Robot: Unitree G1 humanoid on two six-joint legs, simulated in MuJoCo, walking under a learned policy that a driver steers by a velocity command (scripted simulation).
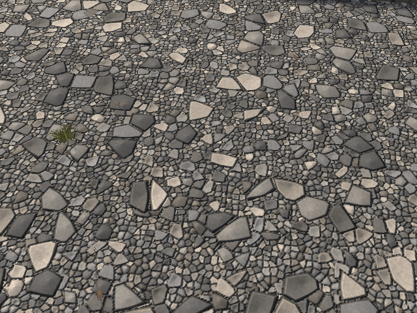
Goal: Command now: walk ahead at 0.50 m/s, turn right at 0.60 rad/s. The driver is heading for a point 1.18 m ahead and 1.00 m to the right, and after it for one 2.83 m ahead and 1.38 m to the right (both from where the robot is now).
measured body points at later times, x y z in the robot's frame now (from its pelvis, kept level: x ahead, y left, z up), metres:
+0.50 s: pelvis +0.27 -0.07 +0.00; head +0.30 -0.09 +0.45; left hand +0.35 +0.21 -0.12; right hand +0.37 -0.35 -0.11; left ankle +0.47 +0.05 -0.68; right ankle +0.18 -0.10 -0.74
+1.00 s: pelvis +0.55 -0.11 +0.01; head +0.58 -0.11 +0.45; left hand +0.77 +0.07 -0.12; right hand +0.45 -0.35 -0.13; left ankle +0.53 -0.02 -0.74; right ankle +0.61 -0.29 -0.68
